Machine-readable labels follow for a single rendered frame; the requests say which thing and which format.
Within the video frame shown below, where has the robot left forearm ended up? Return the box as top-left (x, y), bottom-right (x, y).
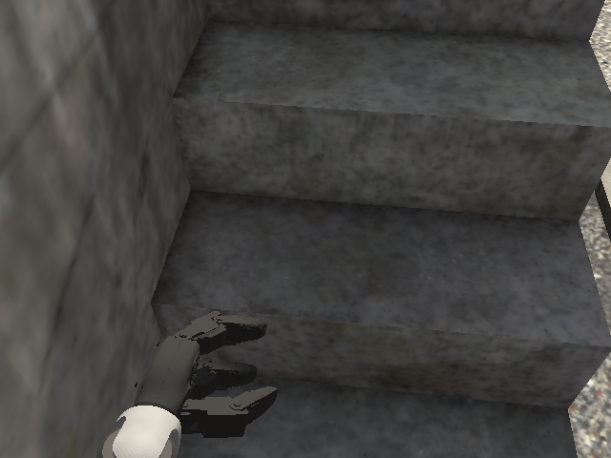
top-left (96, 406), bottom-right (181, 458)

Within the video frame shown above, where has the left robot hand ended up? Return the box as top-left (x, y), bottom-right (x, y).
top-left (133, 311), bottom-right (278, 438)

